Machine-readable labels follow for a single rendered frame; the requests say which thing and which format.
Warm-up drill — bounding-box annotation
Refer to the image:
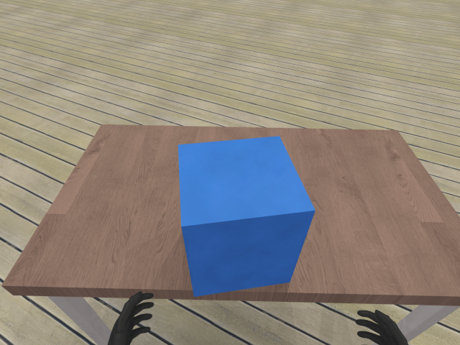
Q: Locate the carton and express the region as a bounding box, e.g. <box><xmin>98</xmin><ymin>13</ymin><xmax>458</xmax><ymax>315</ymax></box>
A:
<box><xmin>178</xmin><ymin>136</ymin><xmax>316</xmax><ymax>297</ymax></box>

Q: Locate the robot left hand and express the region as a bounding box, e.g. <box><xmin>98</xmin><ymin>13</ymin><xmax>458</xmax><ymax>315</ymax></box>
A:
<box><xmin>108</xmin><ymin>291</ymin><xmax>154</xmax><ymax>345</ymax></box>

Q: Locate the robot right hand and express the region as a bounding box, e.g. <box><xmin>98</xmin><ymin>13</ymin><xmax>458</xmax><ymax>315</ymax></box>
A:
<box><xmin>356</xmin><ymin>310</ymin><xmax>408</xmax><ymax>345</ymax></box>

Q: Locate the table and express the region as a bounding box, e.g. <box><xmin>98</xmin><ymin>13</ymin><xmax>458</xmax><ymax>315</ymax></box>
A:
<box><xmin>1</xmin><ymin>124</ymin><xmax>460</xmax><ymax>345</ymax></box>

